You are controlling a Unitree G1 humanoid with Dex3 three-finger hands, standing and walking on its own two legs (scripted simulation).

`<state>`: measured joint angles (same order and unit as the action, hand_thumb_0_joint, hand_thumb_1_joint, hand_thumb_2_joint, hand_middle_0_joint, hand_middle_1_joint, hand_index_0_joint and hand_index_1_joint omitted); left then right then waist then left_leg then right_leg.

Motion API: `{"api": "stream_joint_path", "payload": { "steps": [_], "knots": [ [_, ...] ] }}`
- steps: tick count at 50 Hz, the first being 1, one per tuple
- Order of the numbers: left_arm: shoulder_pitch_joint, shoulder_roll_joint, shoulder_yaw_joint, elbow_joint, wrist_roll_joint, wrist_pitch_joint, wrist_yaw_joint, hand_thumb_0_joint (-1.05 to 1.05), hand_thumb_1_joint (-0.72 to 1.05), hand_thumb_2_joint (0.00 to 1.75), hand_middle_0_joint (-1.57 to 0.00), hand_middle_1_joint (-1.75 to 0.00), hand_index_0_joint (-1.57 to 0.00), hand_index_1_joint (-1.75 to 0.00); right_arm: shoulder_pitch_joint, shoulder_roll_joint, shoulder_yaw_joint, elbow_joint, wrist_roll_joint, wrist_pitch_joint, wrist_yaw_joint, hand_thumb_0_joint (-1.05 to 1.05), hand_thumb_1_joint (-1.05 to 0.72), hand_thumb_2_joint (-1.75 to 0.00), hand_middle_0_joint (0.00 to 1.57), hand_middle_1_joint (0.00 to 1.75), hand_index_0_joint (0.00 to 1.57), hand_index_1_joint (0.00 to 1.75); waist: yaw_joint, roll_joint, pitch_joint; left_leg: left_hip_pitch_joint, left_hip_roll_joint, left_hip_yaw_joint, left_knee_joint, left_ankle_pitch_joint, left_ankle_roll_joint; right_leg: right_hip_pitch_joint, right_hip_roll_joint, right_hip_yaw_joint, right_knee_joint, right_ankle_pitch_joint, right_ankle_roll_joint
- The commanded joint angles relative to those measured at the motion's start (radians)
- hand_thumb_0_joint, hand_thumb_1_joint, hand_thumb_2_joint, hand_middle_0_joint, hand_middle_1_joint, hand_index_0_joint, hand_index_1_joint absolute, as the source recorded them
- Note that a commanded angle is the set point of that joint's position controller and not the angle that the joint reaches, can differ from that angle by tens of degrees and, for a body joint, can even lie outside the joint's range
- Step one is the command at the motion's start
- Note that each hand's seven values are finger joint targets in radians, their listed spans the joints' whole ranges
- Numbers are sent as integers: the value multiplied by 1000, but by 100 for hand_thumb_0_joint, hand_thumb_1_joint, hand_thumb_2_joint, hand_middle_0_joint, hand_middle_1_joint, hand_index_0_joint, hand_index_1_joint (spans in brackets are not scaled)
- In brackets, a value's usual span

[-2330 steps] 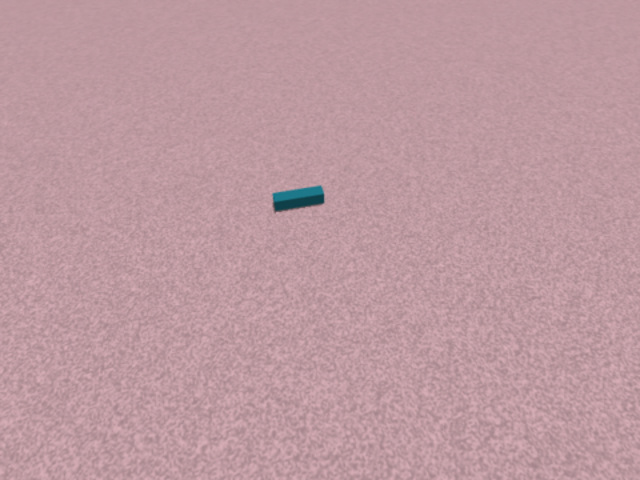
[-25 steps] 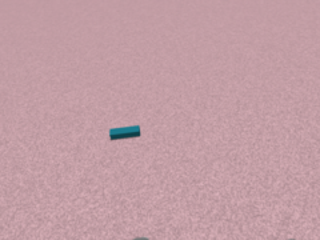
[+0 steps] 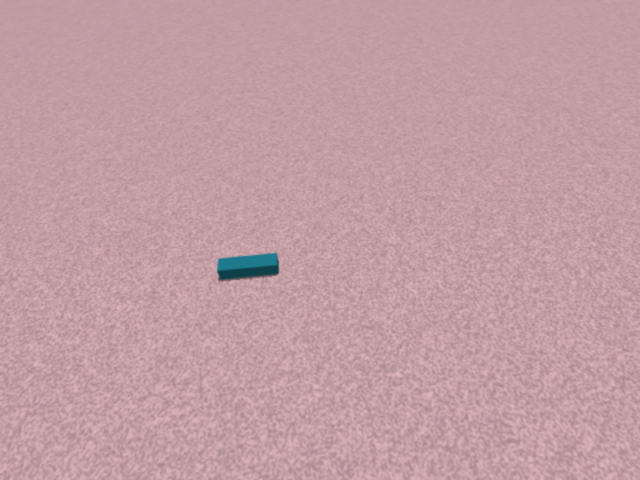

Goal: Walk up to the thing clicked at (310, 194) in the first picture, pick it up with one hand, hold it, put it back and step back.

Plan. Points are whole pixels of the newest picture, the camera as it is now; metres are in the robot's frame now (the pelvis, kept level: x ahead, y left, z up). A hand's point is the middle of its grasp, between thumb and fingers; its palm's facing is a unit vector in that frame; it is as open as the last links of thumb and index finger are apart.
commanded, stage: step back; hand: left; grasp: from above
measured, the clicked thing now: (248, 266) +1.03 +0.29 -0.73
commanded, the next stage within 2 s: stand in 0.48 s
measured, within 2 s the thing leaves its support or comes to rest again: neither
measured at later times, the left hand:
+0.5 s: hand out of the picture +0.13 +0.29 -0.14, palm faces +0.04 -0.93 -0.36, open 7.4 cm
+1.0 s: hand out of the picture +0.11 +0.27 -0.13, palm faces -0.01 -0.94 -0.34, open 7.4 cm
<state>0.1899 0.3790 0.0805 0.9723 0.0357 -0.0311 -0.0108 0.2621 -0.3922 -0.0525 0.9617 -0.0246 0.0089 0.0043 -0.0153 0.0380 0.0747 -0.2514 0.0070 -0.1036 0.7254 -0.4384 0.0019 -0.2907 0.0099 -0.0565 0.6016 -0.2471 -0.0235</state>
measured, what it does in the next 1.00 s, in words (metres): steps on the spot: left foot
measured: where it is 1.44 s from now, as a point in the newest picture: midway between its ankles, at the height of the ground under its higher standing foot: outside the picture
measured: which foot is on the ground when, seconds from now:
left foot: up 0.00-0.22, down 0.24-1.00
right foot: down 0.00-1.00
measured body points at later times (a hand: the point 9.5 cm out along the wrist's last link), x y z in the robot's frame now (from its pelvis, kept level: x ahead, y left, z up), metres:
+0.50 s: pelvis +0.05 +0.02 +0.01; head +0.07 +0.03 +0.46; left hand +0.13 +0.34 -0.12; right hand +0.15 -0.27 -0.12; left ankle +0.05 +0.15 -0.72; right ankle +0.05 -0.11 -0.72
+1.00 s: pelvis +0.04 +0.02 +0.02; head +0.05 +0.02 +0.47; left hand +0.11 +0.32 -0.11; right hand +0.13 -0.28 -0.11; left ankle +0.05 +0.15 -0.72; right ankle +0.05 -0.11 -0.72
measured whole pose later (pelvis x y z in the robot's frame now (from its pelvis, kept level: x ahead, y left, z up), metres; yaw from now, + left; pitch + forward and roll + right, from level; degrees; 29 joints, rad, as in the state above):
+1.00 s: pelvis +0.04 +0.02 +0.02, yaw +1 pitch -3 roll +0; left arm 0.09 0.35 0.00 1.15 0.01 -0.02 -0.01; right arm 0.07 -0.35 -0.01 1.14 -0.01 -0.01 0.02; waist 0.00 -0.01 0.07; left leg -0.12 0.02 0.00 0.31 -0.15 -0.02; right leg -0.11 -0.04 -0.04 0.33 -0.17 0.02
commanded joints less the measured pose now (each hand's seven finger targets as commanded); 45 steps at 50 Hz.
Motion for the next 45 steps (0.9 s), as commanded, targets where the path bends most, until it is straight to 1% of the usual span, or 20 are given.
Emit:
{"api": "stream_joint_path", "payload": {
  "steps": [1,3,5,9,11,12,13,14,15,16,17,18,19,20,23,24,31,38,42,45],
  "knots": [
    [-75,297,66,-98,2,-28,20,0,90,90,-20,-30,-20,-30,15,-198,-45,-49,6,-18,-21,0,-90,-90,20,30,20,30,25,-125,26,-190,15,-34,221,-119,3,-10,-397,533,-382,-400,-214],
    [-74,253,49,-94,-4,-36,23,0,90,90,-20,-30,-20,-30,12,-178,-37,-21,10,-21,-15,0,-90,-90,20,30,20,30,26,-126,10,-187,5,-52,173,-42,8,33,-302,370,-340,-210,-153],
    [-72,260,51,-75,-8,-38,24,0,90,90,-20,-30,-20,-30,19,-171,-36,-10,1,-21,-12,0,-90,-90,20,30,20,30,32,-148,-17,-160,9,-34,155,-9,-4,39,-287,306,-298,-91,-143],
    [-96,249,43,-77,-13,-32,24,0,90,90,-20,-30,-20,-30,-7,-147,-29,0,-2,-28,-8,0,-90,-90,20,30,20,30,30,-204,-61,-74,9,81,-68,22,-8,76,-271,199,-212,182,-139],
    [-114,243,35,-73,-22,-22,22,0,90,90,-20,-30,-20,-30,18,-134,-31,22,-4,-39,-10,0,-90,-90,20,30,20,30,3,-173,-100,38,-15,129,-253,175,-3,75,-243,141,-103,300,-109],
    [-105,220,25,-71,-24,-16,22,0,90,90,-20,-30,-20,-30,11,-141,-38,30,-8,-43,-15,0,-90,-90,20,30,20,30,1,-139,-111,89,-8,100,-310,292,7,59,-217,118,-39,362,-76],
    [-94,190,14,-74,-30,-13,24,0,90,90,-20,-30,-20,-30,-1,-166,-44,28,-10,-47,-20,0,-90,-90,20,30,20,30,9,-68,-140,128,60,14,-303,460,29,44,-174,86,26,348,-33],
    [-74,166,5,-72,-42,-9,24,0,90,90,-20,-30,-20,-30,-51,-205,-47,11,-10,-51,-24,0,-90,-90,20,30,20,30,36,20,-158,128,178,-132,-312,531,76,10,-106,51,64,220,5],
    [-81,171,5,-46,-51,-1,25,0,90,90,-20,-30,-20,-30,-132,-229,-41,-2,1,-49,-22,0,-90,-90,20,30,20,30,54,37,-140,29,217,-159,-301,439,140,61,-47,29,28,-13,14],
    [-89,175,4,-30,-45,-1,28,0,90,90,-20,-30,-20,-30,-167,-228,-38,0,4,-44,-18,0,-90,-90,20,30,20,30,54,54,-114,-61,216,-137,-297,376,142,133,-56,46,-29,-97,2],
    [-79,179,1,-17,-40,-6,28,0,90,90,-20,-30,-20,-30,-194,-200,-28,7,5,-38,-15,0,-90,-90,20,30,20,30,66,36,-109,-74,181,-87,-278,369,105,173,-81,70,-99,-53,-4],
    [-72,199,5,-8,-34,-14,27,0,90,90,-20,-30,-20,-30,-200,-181,-20,6,7,-36,-14,0,-90,-90,20,30,20,30,64,13,-116,-59,133,-32,-246,386,63,190,-122,101,-139,69,-12],
    [-84,222,10,-2,-31,-18,27,0,90,90,-20,-30,-20,-30,-189,-170,-17,11,7,-36,-16,0,-90,-90,20,30,20,30,42,-7,-122,-50,99,3,-229,398,38,191,-152,137,-150,162,-27],
    [-102,239,10,-3,-33,-18,27,0,90,90,-20,-30,-20,-30,-168,-165,-16,25,7,-34,-18,0,-90,-90,20,30,20,30,26,-13,-121,-11,85,14,-235,383,27,157,-173,155,-143,185,-36],
    [-123,208,-3,10,-38,-16,28,0,90,90,-20,-30,-20,-30,-193,-178,-18,53,7,-38,-15,0,-90,-90,20,30,20,30,29,28,-149,61,125,-20,-283,508,46,165,-133,83,-119,235,-12],
    [-102,152,-30,41,-44,-9,21,0,90,90,-20,-30,-20,-30,-193,-179,-5,56,16,-50,-11,0,-90,-90,20,30,20,30,34,13,-151,100,140,-42,-319,559,45,166,-125,88,-145,238,-7],
    [-132,176,-37,76,-35,-8,18,0,90,90,-20,-30,-20,-30,-219,-175,-1,81,20,-56,-14,0,-90,-90,20,30,20,30,21,-6,-159,172,140,-1,-363,653,28,224,-137,85,-215,316,10],
    [-149,182,-42,98,-29,-10,18,0,90,90,-20,-30,-20,-30,-260,-157,1,94,21,-48,-8,0,-90,-90,20,30,20,30,19,-35,-130,175,131,17,-419,527,15,224,-150,96,-293,260,14],
    [-156,184,-42,107,-26,-9,15,0,90,90,-20,-30,-20,-30,-271,-157,3,101,18,-43,-4,0,-90,-90,20,30,20,30,19,-21,-80,115,116,16,-466,335,8,204,-146,102,-337,109,20],
    [-145,182,-43,112,-24,-9,13,0,90,90,-20,-30,-20,-30,-267,-161,3,107,18,-45,-3,0,-90,-90,20,30,20,30,20,-16,-99,142,121,15,-473,336,7,195,-148,103,-337,102,13]
  ]
}}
